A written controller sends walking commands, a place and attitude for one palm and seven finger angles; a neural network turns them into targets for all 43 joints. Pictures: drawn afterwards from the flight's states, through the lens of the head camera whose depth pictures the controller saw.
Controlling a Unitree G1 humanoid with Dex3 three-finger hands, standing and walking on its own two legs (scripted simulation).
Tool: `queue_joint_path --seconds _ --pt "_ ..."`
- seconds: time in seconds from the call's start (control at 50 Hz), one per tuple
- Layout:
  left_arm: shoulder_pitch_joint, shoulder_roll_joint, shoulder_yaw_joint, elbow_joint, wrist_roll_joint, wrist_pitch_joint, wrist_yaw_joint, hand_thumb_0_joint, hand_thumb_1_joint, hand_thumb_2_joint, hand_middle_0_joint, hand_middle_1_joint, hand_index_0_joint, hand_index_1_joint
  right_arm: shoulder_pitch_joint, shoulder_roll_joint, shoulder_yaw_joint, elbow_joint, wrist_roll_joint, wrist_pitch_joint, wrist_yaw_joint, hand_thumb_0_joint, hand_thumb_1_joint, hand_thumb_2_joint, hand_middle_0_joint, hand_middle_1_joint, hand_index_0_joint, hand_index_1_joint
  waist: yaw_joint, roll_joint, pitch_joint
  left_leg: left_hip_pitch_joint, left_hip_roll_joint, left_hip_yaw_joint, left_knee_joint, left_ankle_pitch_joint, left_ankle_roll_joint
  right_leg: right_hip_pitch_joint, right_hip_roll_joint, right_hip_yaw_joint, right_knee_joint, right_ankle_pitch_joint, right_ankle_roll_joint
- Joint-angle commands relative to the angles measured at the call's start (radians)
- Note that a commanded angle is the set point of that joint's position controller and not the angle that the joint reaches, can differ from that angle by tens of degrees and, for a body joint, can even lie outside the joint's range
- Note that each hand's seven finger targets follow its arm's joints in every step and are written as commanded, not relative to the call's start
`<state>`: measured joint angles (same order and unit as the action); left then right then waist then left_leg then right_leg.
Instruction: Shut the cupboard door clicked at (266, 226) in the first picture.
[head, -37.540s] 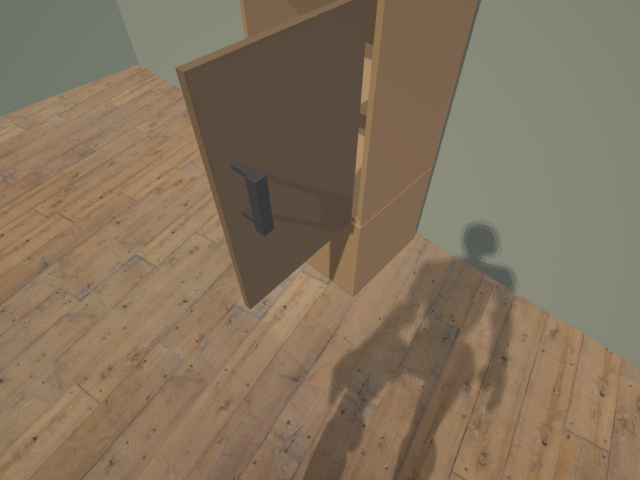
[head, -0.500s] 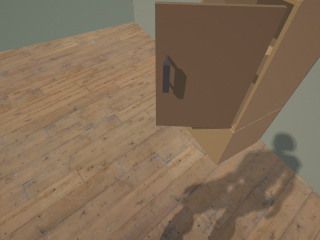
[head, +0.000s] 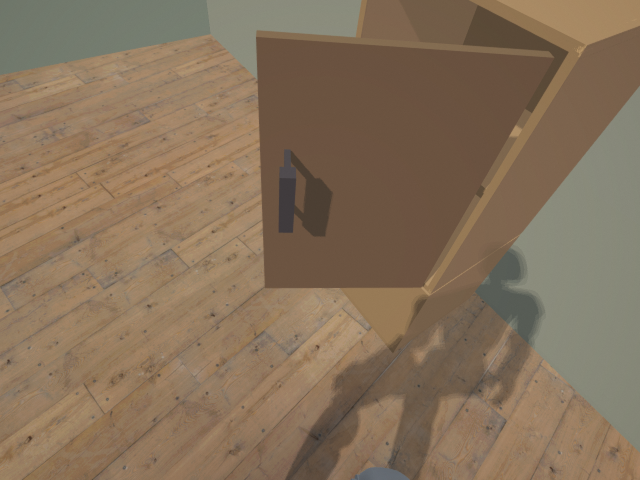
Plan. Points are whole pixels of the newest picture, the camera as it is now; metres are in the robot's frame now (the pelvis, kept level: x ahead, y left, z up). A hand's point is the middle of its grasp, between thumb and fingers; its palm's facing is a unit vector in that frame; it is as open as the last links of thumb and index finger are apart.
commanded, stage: take the last steps up to it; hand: left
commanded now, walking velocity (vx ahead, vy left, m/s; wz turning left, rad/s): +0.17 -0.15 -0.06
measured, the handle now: (286, 191) +0.53 +0.08 +0.01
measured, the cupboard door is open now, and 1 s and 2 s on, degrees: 58 58 58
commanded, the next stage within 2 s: come to a stop and stand still in 0.06 s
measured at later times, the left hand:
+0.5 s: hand (258, 424) +0.22 +0.09 -0.16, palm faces +0.00 -0.98 -0.20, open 7.3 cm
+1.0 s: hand out of the picture +0.09 +0.15 -0.18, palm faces +0.03 -0.97 -0.23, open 7.4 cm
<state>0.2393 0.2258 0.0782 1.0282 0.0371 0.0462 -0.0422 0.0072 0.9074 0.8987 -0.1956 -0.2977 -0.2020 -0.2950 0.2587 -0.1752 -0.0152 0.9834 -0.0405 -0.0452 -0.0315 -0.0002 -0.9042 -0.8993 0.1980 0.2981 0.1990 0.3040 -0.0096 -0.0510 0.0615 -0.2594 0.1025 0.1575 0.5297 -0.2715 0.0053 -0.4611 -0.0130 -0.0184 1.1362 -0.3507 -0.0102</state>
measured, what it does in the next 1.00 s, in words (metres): steps on the spot: right foot, then left foot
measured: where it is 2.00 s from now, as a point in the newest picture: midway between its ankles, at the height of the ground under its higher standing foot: outside the picture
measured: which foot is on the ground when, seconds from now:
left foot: down 0.00-0.24, up 0.26-0.62, down 0.64-1.00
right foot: up 0.00-0.22, down 0.24-0.64, up 0.66-0.94, down 0.96-1.00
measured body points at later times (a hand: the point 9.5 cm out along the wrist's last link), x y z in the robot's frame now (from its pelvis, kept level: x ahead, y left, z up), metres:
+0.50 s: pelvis +0.11 -0.08 +0.00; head +0.16 -0.09 +0.45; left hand +0.22 +0.14 -0.15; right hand +0.16 -0.33 -0.16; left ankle +0.08 +0.03 -0.67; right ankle +0.15 -0.20 -0.74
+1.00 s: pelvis +0.08 -0.04 +0.00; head +0.11 -0.04 +0.45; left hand +0.09 +0.20 -0.16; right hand +0.15 -0.27 -0.15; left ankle +0.10 +0.05 -0.74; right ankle +0.03 -0.17 -0.74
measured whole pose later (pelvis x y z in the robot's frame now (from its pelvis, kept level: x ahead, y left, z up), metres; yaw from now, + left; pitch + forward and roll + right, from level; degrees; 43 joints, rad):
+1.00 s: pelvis +0.08 -0.04 +0.00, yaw -1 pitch +0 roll +1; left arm 0.27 0.20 0.03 1.07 0.02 0.04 0.03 0.00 0.91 0.90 -0.19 -0.30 -0.20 -0.29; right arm 0.18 -0.15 -0.01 1.03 0.00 0.02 -0.02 0.00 -0.91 -0.90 0.20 0.30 0.20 0.30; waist 0.02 -0.02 0.04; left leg -0.25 -0.03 0.08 0.48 -0.24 0.05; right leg -0.13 -0.03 0.02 0.46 -0.35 0.01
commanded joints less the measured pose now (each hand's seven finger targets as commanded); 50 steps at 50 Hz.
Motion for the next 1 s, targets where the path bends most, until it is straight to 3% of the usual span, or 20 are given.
queue_joint_path --seconds 0.0,0.14,0.18,0.2,0.22,0.24,0.26,0.28,0.34,0.52,0.58,0.6,0.62,0.64,0.7,0.78,0.86,0.9,0.94,0.98 --pt "-0.017 0.017 -0.002 -0.084 -0.007 -0.015 -0.007 0.000 0.900 0.900 -0.200 -0.300 -0.200 -0.300 0.104 -0.195 -0.056 -0.007 0.006 -0.011 -0.013 0.000 -0.900 -0.900 0.200 0.300 0.200 0.300 -0.011 0.206 -0.018 0.111 0.241 -0.137 -0.301 0.241 0.108 -0.105 -0.072 0.007 -0.146 0.099 0.032" --pt "-0.100 0.036 -0.008 -0.116 -0.006 -0.031 -0.005 0.000 0.900 0.900 -0.200 -0.300 -0.200 -0.300 0.096 -0.207 -0.078 0.008 0.005 0.014 0.004 0.000 -0.900 -0.900 0.200 0.300 0.200 0.300 -0.021 0.227 0.026 0.012 0.224 -0.076 -0.215 0.203 0.083 0.114 -0.031 -0.087 -0.491 0.159 0.026" --pt "0.042 0.062 -0.005 -0.070 -0.011 -0.053 0.009 0.000 0.900 0.900 -0.200 -0.300 -0.200 -0.300 0.080 -0.191 -0.070 0.012 0.014 0.023 0.008 0.000 -0.900 -0.900 0.200 0.300 0.200 0.300 0.049 0.159 -0.070 0.026 0.134 -0.014 -0.025 0.290 0.018 0.325 -0.004 -0.095 -0.656 0.283 0.021" --pt "0.126 0.135 0.007 -0.042 -0.007 -0.071 0.027 0.000 0.900 0.900 -0.200 -0.300 -0.200 -0.300 0.112 -0.139 -0.060 0.015 0.024 0.024 0.015 0.000 -0.900 -0.900 0.200 0.300 0.200 0.300 0.082 0.003 -0.152 -0.105 0.059 0.018 0.156 0.145 -0.028 0.525 -0.143 0.052 -0.687 0.530 -0.013" --pt "0.178 0.217 0.017 -0.017 -0.008 -0.081 0.043 0.000 0.900 0.900 -0.200 -0.300 -0.200 -0.300 0.135 -0.059 -0.040 -0.006 0.037 0.030 0.016 0.000 -0.900 -0.900 0.200 0.300 0.200 0.300 0.079 -0.219 -0.229 -0.184 -0.055 0.000 0.358 -0.354 -0.051 0.591 -0.374 0.249 -0.721 0.890 -0.103" --pt "0.134 0.198 -0.003 -0.028 -0.020 -0.079 0.055 0.000 0.900 0.900 -0.200 -0.300 -0.200 -0.300 0.118 -0.062 -0.034 -0.013 0.045 0.050 0.002 0.000 -0.900 -0.900 0.200 0.300 0.200 0.300 0.060 -0.117 -0.199 -0.107 -0.028 -0.116 0.396 -0.418 -0.042 0.448 -0.407 0.222 -0.730 1.090 -0.160" --pt "0.058 0.189 -0.002 -0.035 -0.012 -0.080 0.067 0.000 0.900 0.900 -0.200 -0.300 -0.200 -0.300 0.148 -0.055 -0.034 0.006 0.047 0.057 -0.002 0.000 -0.900 -0.900 0.200 0.300 0.200 0.300 0.025 -0.232 -0.217 -0.145 -0.029 -0.137 0.454 -0.390 -0.044 0.479 -0.384 0.219 -0.687 1.212 -0.184" --pt "0.025 0.168 -0.003 -0.047 -0.014 -0.073 0.078 0.000 0.900 0.900 -0.200 -0.300 -0.200 -0.300 0.144 -0.097 -0.038 0.019 0.050 0.061 -0.006 0.000 -0.900 -0.900 0.200 0.300 0.200 0.300 0.032 -0.270 -0.231 -0.173 -0.029 -0.159 0.497 -0.365 -0.047 0.510 -0.380 0.206 -0.667 1.245 -0.200" --pt "-0.027 0.153 0.001 -0.072 -0.011 -0.048 0.090 0.000 0.900 0.900 -0.200 -0.300 -0.200 -0.300 0.070 -0.095 -0.042 0.017 0.045 0.079 0.000 0.000 -0.900 -0.900 0.200 0.300 0.200 0.300 0.034 -0.080 -0.174 -0.154 -0.065 -0.158 0.543 -0.296 -0.051 0.392 -0.360 0.145 -0.699 1.064 -0.192" --pt "-0.067 0.148 0.017 -0.115 0.001 -0.040 0.087 0.000 0.900 0.900 -0.200 -0.300 -0.200 -0.300 -0.010 -0.082 -0.051 -0.058 0.032 0.092 0.023 0.000 -0.900 -0.900 0.200 0.300 0.200 0.300 0.017 -0.121 -0.138 -0.088 -0.085 -0.151 0.295 -0.176 -0.050 0.260 -0.334 0.125 -0.760 0.663 -0.187" --pt "-0.071 0.140 0.014 -0.110 -0.010 -0.029 0.081 0.000 0.900 0.900 -0.200 -0.300 -0.200 -0.300 0.063 -0.091 -0.047 -0.037 0.030 0.077 0.023 0.000 -0.900 -0.900 0.200 0.300 0.200 0.300 -0.025 -0.100 -0.142 0.117 -0.088 -0.118 -0.058 0.069 -0.037 0.170 -0.259 0.101 -0.678 0.410 -0.102" --pt "-0.046 0.097 0.006 -0.115 -0.017 -0.020 0.078 0.000 0.900 0.900 -0.200 -0.300 -0.200 -0.300 0.066 -0.150 -0.053 -0.044 0.025 0.066 0.023 0.000 -0.900 -0.900 0.200 0.300 0.200 0.300 -0.018 0.063 -0.147 0.173 0.023 -0.244 -0.150 0.165 0.002 0.091 -0.168 0.041 -0.581 0.204 -0.042" --pt "-0.021 0.038 -0.007 -0.129 -0.023 -0.009 0.075 0.000 0.900 0.900 -0.200 -0.300 -0.200 -0.300 0.012 -0.227 -0.062 -0.079 0.014 0.064 0.020 0.000 -0.900 -0.900 0.200 0.300 0.200 0.300 0.003 0.309 -0.096 0.062 0.218 -0.430 -0.243 0.312 0.091 0.065 -0.047 -0.051 -0.472 -0.099 0.027" --pt "-0.040 0.050 -0.011 -0.142 -0.015 -0.001 0.076 0.000 0.900 0.900 -0.200 -0.300 -0.200 -0.300 -0.045 -0.238 -0.059 -0.106 0.009 0.070 0.011 0.000 -0.900 -0.900 0.200 0.300 0.200 0.300 0.001 0.255 -0.040 -0.070 0.267 -0.448 -0.261 0.342 0.166 0.102 -0.025 -0.006 -0.330 -0.208 0.029" --pt "-0.009 0.075 -0.004 -0.093 -0.017 0.010 0.073 0.000 0.900 0.900 -0.200 -0.300 -0.200 -0.300 -0.102 -0.184 -0.037 -0.102 0.013 0.055 -0.013 0.000 -0.900 -0.900 0.200 0.300 0.200 0.300 0.030 0.242 -0.070 0.048 0.163 -0.314 -0.192 0.579 0.163 0.044 0.000 0.087 -0.125 -0.129 0.031" --pt "0.008 0.055 -0.021 -0.072 -0.023 -0.004 0.070 0.000 0.900 0.900 -0.200 -0.300 -0.200 -0.300 -0.062 -0.163 -0.030 -0.070 0.024 0.044 -0.015 0.000 -0.900 -0.900 0.200 0.300 0.200 0.300 0.017 0.172 -0.117 0.184 0.143 -0.273 -0.172 0.643 0.168 0.082 -0.009 0.053 -0.258 -0.109 0.046" --pt "0.034 0.039 -0.037 -0.044 -0.026 -0.011 0.071 0.000 0.900 0.900 -0.200 -0.300 -0.200 -0.300 -0.029 -0.161 -0.034 -0.020 0.028 0.044 -0.012 0.000 -0.900 -0.900 0.200 0.300 0.200 0.300 0.010 0.169 -0.115 0.183 0.140 -0.301 -0.177 0.564 0.162 0.210 -0.009 0.018 -0.527 -0.050 0.034" --pt "0.098 0.036 -0.042 -0.007 -0.024 -0.020 0.075 0.000 0.900 0.900 -0.200 -0.300 -0.200 -0.300 -0.040 -0.146 -0.030 -0.006 0.039 0.044 -0.010 0.000 -0.900 -0.900 0.200 0.300 0.200 0.300 0.033 0.125 -0.107 0.103 0.092 -0.285 -0.160 0.379 0.111 0.334 -0.017 0.037 -0.727 0.124 0.022" --pt "0.084 0.069 -0.047 0.009 -0.020 -0.039 0.081 0.000 0.900 0.900 -0.200 -0.300 -0.200 -0.300 -0.026 -0.095 -0.023 0.008 0.049 0.042 0.000 0.000 -0.900 -0.900 0.200 0.300 0.200 0.300 0.008 0.037 -0.044 0.031 0.006 -0.244 -0.166 0.151 0.032 0.336 -0.116 0.149 -0.821 0.221 -0.026" --pt "0.068 0.072 -0.050 0.020 -0.021 -0.046 0.077 0.000 0.900 0.900 -0.200 -0.300 -0.200 -0.300 -0.010 -0.089 -0.020 0.030 0.040 0.042 0.007 0.000 -0.900 -0.900 0.200 0.300 0.200 0.300 -0.007 0.016 -0.063 0.129 -0.030 -0.211 -0.163 0.219 0.011 0.269 -0.117 0.146 -0.789 0.281 -0.037"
